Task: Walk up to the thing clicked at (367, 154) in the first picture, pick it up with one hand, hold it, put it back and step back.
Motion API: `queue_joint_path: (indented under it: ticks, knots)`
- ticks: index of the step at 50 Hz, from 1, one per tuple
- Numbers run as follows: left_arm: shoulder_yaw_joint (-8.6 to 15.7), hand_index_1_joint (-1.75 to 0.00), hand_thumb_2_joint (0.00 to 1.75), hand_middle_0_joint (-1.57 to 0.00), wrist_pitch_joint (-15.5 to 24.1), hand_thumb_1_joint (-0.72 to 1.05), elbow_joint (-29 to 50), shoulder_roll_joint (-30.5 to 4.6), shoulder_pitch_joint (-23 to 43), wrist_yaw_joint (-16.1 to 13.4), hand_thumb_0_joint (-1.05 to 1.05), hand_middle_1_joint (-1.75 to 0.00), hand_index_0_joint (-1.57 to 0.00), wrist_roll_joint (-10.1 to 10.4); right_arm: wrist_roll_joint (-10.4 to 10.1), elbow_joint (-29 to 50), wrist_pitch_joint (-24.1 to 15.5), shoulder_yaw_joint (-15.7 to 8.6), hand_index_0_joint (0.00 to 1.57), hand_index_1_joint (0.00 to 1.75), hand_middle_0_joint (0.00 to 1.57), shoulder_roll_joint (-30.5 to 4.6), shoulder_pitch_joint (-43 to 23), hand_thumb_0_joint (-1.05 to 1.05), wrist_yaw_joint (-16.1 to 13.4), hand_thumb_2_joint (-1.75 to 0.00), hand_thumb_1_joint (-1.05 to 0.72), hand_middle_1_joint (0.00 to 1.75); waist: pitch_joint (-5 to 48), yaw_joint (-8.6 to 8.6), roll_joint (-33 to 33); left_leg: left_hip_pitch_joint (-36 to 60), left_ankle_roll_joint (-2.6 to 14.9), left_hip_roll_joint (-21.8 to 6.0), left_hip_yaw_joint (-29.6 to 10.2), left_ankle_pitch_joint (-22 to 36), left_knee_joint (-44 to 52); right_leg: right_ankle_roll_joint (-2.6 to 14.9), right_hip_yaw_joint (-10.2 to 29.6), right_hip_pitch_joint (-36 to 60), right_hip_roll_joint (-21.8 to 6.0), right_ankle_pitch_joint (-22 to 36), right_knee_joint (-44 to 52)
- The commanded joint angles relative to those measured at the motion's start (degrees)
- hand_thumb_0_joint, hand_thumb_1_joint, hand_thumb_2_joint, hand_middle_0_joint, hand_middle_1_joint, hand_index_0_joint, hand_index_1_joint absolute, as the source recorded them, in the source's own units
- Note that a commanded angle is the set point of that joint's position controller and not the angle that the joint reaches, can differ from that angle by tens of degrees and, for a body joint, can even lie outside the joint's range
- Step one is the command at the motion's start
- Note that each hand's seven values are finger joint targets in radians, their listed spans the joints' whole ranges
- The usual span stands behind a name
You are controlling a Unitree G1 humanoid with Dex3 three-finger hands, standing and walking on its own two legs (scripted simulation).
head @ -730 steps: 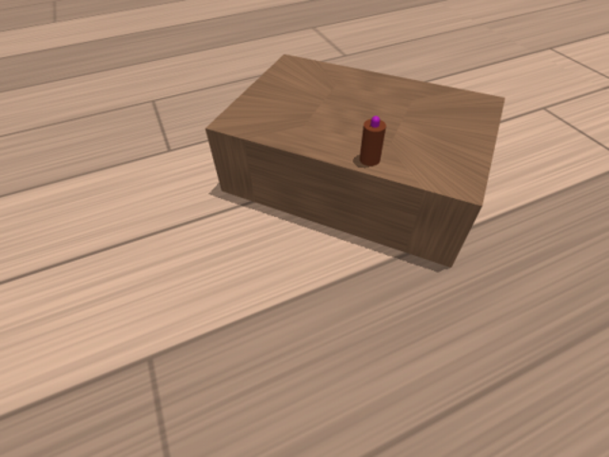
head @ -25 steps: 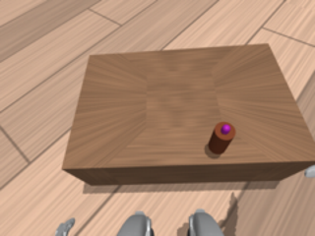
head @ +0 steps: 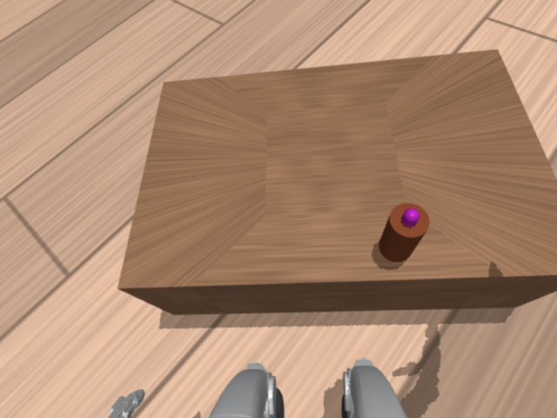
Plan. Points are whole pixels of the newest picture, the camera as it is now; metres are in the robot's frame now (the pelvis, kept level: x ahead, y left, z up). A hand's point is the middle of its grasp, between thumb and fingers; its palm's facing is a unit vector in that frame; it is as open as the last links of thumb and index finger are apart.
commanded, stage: go down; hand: right
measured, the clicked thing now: (403, 231) +0.46 -0.20 -0.25
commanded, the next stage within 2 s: approach in 0.30 s
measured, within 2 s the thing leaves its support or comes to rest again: neither
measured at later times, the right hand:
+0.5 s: hand out of the picture +0.37 -0.39 +0.02, palm faces +0.18 +0.98 -0.09, open 17.7 cm
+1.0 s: hand (475, 238) +0.42 -0.32 -0.19, palm faces +0.09 +1.00 +0.03, open 17.7 cm
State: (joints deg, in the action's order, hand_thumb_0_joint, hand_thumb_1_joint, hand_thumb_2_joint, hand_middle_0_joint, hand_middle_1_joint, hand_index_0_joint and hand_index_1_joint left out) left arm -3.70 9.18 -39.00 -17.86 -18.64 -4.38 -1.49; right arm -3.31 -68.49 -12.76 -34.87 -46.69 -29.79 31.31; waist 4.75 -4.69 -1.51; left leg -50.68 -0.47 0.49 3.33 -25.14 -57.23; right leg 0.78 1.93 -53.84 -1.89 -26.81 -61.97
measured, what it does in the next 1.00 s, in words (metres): lowers itself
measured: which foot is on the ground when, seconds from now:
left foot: down 0.00-1.00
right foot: down 0.00-1.00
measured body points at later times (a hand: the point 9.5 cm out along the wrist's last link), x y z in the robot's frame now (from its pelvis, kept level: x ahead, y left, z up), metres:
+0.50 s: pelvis +0.00 -0.01 +0.00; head +0.12 -0.06 +0.43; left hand +0.07 +0.27 -0.09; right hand +0.36 -0.45 +0.03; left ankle +0.02 +0.13 -0.66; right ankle +0.02 -0.11 -0.66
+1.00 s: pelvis -0.05 +0.01 -0.22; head +0.16 -0.05 +0.18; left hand +0.07 +0.28 -0.32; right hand +0.41 -0.38 -0.19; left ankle +0.02 +0.13 -0.66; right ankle +0.02 -0.11 -0.66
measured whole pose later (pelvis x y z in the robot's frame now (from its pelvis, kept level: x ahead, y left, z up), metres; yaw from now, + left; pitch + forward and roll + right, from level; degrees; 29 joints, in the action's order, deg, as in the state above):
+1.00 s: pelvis -0.05 +0.01 -0.22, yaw +5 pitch +34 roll +7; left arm -7.0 9.0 -36.6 -17.5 -8.3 -1.5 -5.5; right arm -11.8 -69.4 -32.3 -44.0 -45.6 -45.4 38.6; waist 8.8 -8.2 -1.0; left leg -103.2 0.3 0.9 5.9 -38.5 -107.0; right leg 0.1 5.6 -106.7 -2.6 -40.1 -112.0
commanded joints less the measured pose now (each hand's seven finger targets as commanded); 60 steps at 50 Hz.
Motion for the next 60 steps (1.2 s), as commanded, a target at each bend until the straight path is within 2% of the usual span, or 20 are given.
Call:
queue_joint_path:
  ticks: [1,3,4,6,16,20,22,27,31,34,36,38,39,41,44,48,50,54,59,60]
  knots:
    - [4.4,-0.30,0.90,-0.19,1.1,0.91,3.0,-12.2,-6.8,-0.8,0.00,-0.30,-0.19,0.4,-1.8,10.3,-4.3,-3.1,0.05,0.04,0.06,-23.1,-15.2,0.00,0.2,-0.05,0.51,0.04,22.5,1.09,13.1,5.9,2.72,1.0,-1.2,12.9,5.6,0.24,2.1,20.3,0.2,20.5,8.3]
    - [4.5,-0.30,0.90,-0.19,1.1,0.91,3.4,-12.4,-6.8,-0.7,0.00,-0.30,-0.19,0.5,-1.8,7.9,-3.9,-3.2,0.05,0.05,0.06,-22.4,-12.3,0.00,0.4,-0.05,0.54,0.05,21.5,1.13,11.0,6.9,2.55,1.0,-1.0,12.6,6.3,0.75,2.0,19.0,0.3,18.9,8.5]
    - [4.1,-0.30,0.90,-0.19,1.1,0.91,3.8,-12.2,-6.3,-0.6,0.00,-0.30,-0.19,0.6,-1.9,11.2,-4.6,-3.2,0.05,0.05,0.05,-23.6,-16.5,0.00,0.3,-0.05,0.53,0.05,21.5,0.92,11.8,5.5,2.61,1.2,-1.0,11.6,6.0,0.52,2.4,19.0,0.1,18.0,8.8]
    - [4.6,-0.30,0.90,-0.19,0.8,0.91,3.2,-12.8,-6.8,-0.5,0.00,-0.30,-0.19,0.6,-1.9,8.4,-4.4,-3.6,0.05,0.05,0.05,-23.4,-13.4,0.00,0.5,-0.05,0.54,0.05,22.7,1.31,13.1,6.1,2.71,1.0,-1.0,12.7,6.0,0.31,2.5,20.8,0.0,20.4,8.7]
    - [4.1,-0.29,0.91,-0.18,0.2,0.90,3.4,-12.9,-7.3,0.0,0.00,-0.29,-0.18,0.5,-2.5,9.6,-5.2,-4.4,0.04,0.05,0.04,-24.6,-15.6,0.00,1.0,-0.05,0.60,0.05,23.3,1.24,13.5,4.7,2.73,1.1,-0.7,13.4,5.5,0.11,3.5,22.0,-0.6,23.5,8.1]
    - [4.0,-0.30,0.93,-0.19,-0.1,0.88,3.7,-12.8,-7.3,0.3,0.00,-0.28,-0.17,0.5,-2.2,10.1,-5.7,-4.6,0.04,0.06,0.02,-25.4,-17.6,0.00,1.0,-0.05,0.61,0.06,23.3,0.99,13.2,4.1,2.78,1.1,-0.8,12.4,5.3,0.20,3.4,21.1,-0.6,21.8,8.0]
    - [3.7,-0.30,0.92,-0.19,-0.2,0.88,3.6,-12.4,-7.1,0.5,0.00,-0.29,-0.18,0.5,-2.7,6.9,-5.9,-3.6,0.03,0.06,0.03,-23.0,-16.5,0.00,1.5,-0.08,0.61,0.06,21.1,0.54,12.5,1.5,2.79,1.3,-0.5,11.5,4.4,-0.18,4.3,20.1,-1.1,22.1,7.7]
    - [3.2,-0.30,0.91,-0.19,0.8,0.87,4.2,-12.3,-4.7,1.4,0.00,-0.29,-0.19,-0.2,-4.7,3.4,-10.6,-2.8,0.04,0.06,0.03,-19.5,-18.7,0.00,2.5,-0.08,0.61,0.06,16.9,-0.37,10.0,-6.1,2.59,1.2,-0.9,6.9,-1.0,0.61,3.6,9.5,-0.8,12.7,2.2]
    - [2.2,-0.30,0.92,-0.19,1.8,0.87,5.5,-12.0,-3.2,2.0,0.00,-0.29,-0.18,-0.3,-8.3,2.2,-16.3,-2.8,0.04,0.06,0.03,-15.1,-18.5,0.00,4.9,-0.08,0.61,0.06,21.5,-1.21,9.4,-15.3,2.39,1.5,-0.6,2.8,-9.2,0.63,4.0,2.1,-0.7,8.3,-5.4]
    - [1.7,-0.30,0.91,-0.18,2.3,0.89,5.9,-12.8,-2.9,1.8,0.00,-0.29,-0.18,-0.6,-11.3,6.9,-20.8,-5.4,0.04,0.05,0.04,-16.4,-20.3,0.00,6.8,-0.06,0.61,0.05,29.3,-0.87,12.8,-22.1,2.41,1.5,-0.2,3.5,-17.4,0.16,4.4,-0.2,-1.0,13.6,-13.3]
    - [1.4,-0.30,0.91,-0.18,2.1,0.89,6.0,-13.2,-2.1,1.7,0.00,-0.29,-0.17,-0.7,-12.5,6.1,-22.7,-7.1,0.05,0.04,0.05,-17.1,-20.5,0.00,7.7,-0.04,0.59,0.04,30.2,-0.88,12.8,-27.1,2.32,1.5,0.3,2.7,-21.9,-0.16,5.3,-3.6,-1.1,14.3,-17.5]
    - [1.0,-0.29,0.91,-0.18,1.8,0.89,6.1,-13.0,-1.8,1.6,0.00,-0.29,-0.17,-0.9,-13.2,6.1,-24.1,-8.3,0.06,0.04,0.06,-17.0,-19.6,0.00,8.4,-0.03,0.59,0.04,31.3,-0.54,12.9,-29.7,2.35,1.4,0.3,3.0,-26.1,-0.22,5.1,-8.2,-0.9,14.4,-21.9]
    - [1.0,-0.29,0.91,-0.18,1.7,0.89,6.1,-13.2,-1.5,1.5,0.00,-0.29,-0.17,-1.1,-13.3,6.5,-24.5,-9.5,0.06,0.04,0.06,-18.2,-19.1,0.00,8.6,-0.02,0.60,0.04,32.9,0.08,14.1,-30.8,2.41,1.5,0.3,3.1,-27.9,-0.19,4.8,-9.4,-0.7,14.5,-23.8]
    - [1.3,-0.29,0.91,-0.18,1.4,0.90,5.7,-13.8,-1.5,1.3,0.00,-0.29,-0.18,-1.9,-13.0,13.6,-25.8,-12.1,0.05,0.04,0.06,-23.1,-25.8,0.00,8.9,-0.02,0.60,0.04,40.0,0.58,18.2,-32.3,2.30,1.4,-0.1,4.8,-31.4,-0.48,4.7,-8.1,-0.8,16.8,-27.8]
    - [1.4,-0.29,0.91,-0.18,1.2,0.90,4.5,-13.6,-0.9,1.3,0.00,-0.29,-0.18,-2.7,-12.5,11.0,-25.1,-12.1,0.05,0.04,0.06,-22.0,-30.4,0.00,8.9,-0.02,0.57,0.04,39.6,-1.45,17.1,-35.3,2.20,1.5,0.1,5.0,-36.0,-0.36,4.3,-16.0,-0.8,14.4,-33.4]
    - [1.8,-0.29,0.91,-0.18,0.8,0.90,3.9,-13.8,-0.9,1.7,0.00,-0.29,-0.18,-3.9,-9.1,12.0,-23.0,-10.6,0.05,0.04,0.05,-22.0,-34.2,0.00,6.8,-0.04,0.56,0.04,45.5,-1.53,20.5,-37.2,2.18,1.5,0.1,3.2,-39.9,-0.32,3.1,-19.3,-0.7,10.6,-38.0]
    - [2.1,-0.29,0.90,-0.18,0.2,0.90,3.6,-13.5,-1.0,2.3,0.00,-0.29,-0.18,-4.1,-7.4,10.4,-21.2,-9.7,0.05,0.04,0.05,-20.8,-33.2,0.00,5.0,-0.05,0.55,0.04,46.0,-1.47,18.4,-37.7,2.17,1.6,0.5,3.4,-42.3,-0.09,3.1,-23.9,-0.6,9.7,-40.2]
    - [2.3,-0.29,0.91,-0.19,-1.3,0.90,3.6,-12.6,-0.5,3.8,0.00,-0.29,-0.19,-4.1,-6.1,16.2,-19.7,-6.2,0.05,0.04,0.06,-15.5,-34.3,0.00,1.4,-0.04,0.53,0.04,48.7,-1.61,20.2,-42.0,2.78,1.5,1.7,2.5,-46.5,-0.39,3.3,-24.9,-0.5,8.9,-42.9]
    - [3.2,-0.29,0.89,-0.19,-2.6,0.89,5.0,-12.0,1.2,4.7,0.00,-0.29,-0.19,-3.0,-6.4,22.6,-18.8,-4.0,0.05,0.03,0.06,-11.6,-36.3,0.00,-3.8,-0.02,0.54,0.03,43.6,-1.56,16.5,-44.9,2.92,1.3,1.6,-6.2,-47.6,0.42,2.3,-36.1,0.2,-5.8,-44.1]
    - [4.1,-0.29,0.89,-0.19,-2.9,0.89,5.0,-12.2,0.9,4.8,0.00,-0.29,-0.19,-2.8,-6.3,23.5,-18.4,-4.6,0.05,0.03,0.06,-11.7,-36.0,0.00,-5.3,-0.02,0.53,0.03,44.0,-1.02,15.4,-44.3,2.80,1.3,1.5,-8.5,-47.0,0.59,2.0,-37.6,0.4,-8.8,-43.8]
